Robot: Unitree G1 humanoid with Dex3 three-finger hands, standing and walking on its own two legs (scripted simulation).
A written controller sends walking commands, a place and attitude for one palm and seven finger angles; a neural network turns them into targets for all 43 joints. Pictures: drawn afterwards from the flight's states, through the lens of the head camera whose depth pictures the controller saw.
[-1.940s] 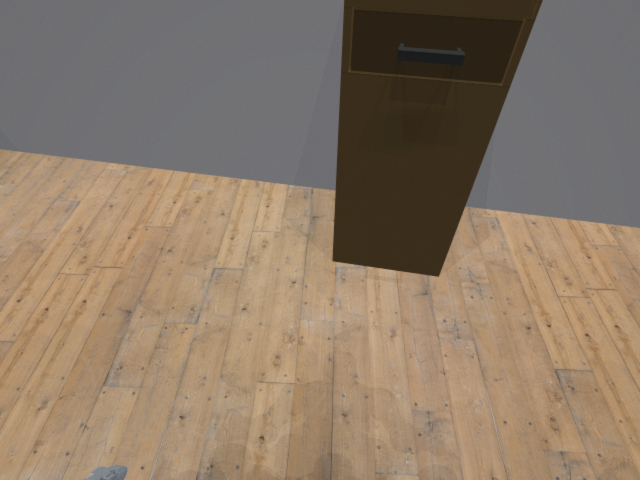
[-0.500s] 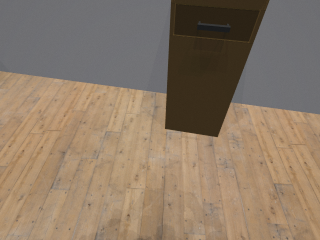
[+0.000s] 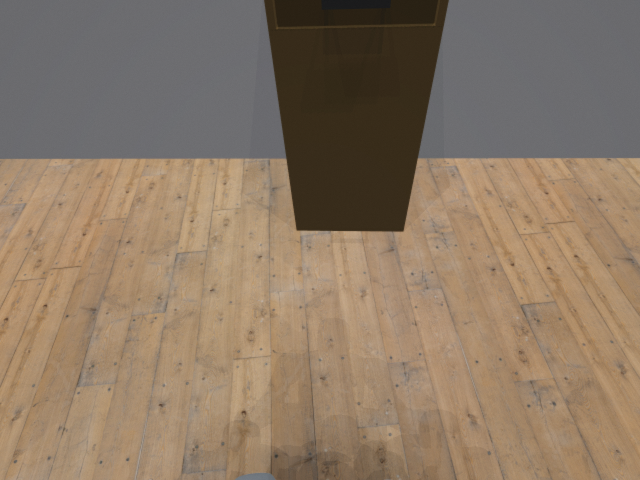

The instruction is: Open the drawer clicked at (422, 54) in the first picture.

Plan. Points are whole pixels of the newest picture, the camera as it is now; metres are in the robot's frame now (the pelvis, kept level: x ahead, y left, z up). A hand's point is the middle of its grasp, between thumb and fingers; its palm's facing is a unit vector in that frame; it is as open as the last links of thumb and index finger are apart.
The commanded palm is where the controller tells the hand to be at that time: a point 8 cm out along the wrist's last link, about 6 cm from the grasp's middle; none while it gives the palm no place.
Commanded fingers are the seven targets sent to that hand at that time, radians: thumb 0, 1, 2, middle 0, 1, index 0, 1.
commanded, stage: walk to a spot facing it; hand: left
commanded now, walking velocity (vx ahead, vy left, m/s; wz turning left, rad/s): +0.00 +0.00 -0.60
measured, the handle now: out of the picture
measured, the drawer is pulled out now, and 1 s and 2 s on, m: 0.00 0.00 0.00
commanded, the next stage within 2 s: turn to face it in 1.64 s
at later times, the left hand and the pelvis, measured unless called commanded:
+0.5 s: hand out of the picture +0.09 +0.25 -0.15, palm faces -0.18 -0.95 -0.25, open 7.3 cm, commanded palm none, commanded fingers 0.00 0.90 0.90 -0.20 -0.30 -0.20 -0.30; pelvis -0.02 +0.05 +0.02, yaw -15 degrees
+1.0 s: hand (320, 391) +0.27 +0.04 -0.14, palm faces -0.63 -0.75 -0.21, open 7.3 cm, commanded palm none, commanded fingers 0.00 0.90 0.90 -0.20 -0.30 -0.20 -0.30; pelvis +0.03 -0.02 +0.00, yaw -35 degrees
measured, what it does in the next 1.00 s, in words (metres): steps on the spot, turning right: left foot, then right foot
